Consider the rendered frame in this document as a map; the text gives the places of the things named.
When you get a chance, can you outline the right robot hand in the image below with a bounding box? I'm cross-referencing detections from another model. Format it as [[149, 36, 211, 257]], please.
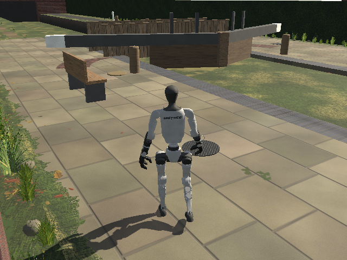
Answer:
[[190, 145, 203, 155]]

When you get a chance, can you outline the left robot hand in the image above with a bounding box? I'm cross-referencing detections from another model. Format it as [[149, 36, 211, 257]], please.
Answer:
[[139, 155, 152, 170]]

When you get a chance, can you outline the robot torso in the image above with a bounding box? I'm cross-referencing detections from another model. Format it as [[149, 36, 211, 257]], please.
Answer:
[[160, 107, 185, 163]]

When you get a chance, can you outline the left robot upper arm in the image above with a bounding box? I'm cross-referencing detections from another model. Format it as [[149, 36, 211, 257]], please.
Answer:
[[147, 109, 161, 140]]

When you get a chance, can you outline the robot left forearm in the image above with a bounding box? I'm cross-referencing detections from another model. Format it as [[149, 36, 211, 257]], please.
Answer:
[[140, 132, 152, 157]]

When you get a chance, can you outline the robot right forearm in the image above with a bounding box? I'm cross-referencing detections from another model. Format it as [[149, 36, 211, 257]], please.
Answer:
[[193, 129, 202, 147]]

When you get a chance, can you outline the left robot foot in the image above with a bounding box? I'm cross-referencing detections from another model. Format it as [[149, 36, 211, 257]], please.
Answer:
[[159, 204, 166, 217]]

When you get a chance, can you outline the right robot upper arm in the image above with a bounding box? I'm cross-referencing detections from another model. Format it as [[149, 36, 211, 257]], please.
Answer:
[[184, 108, 199, 137]]

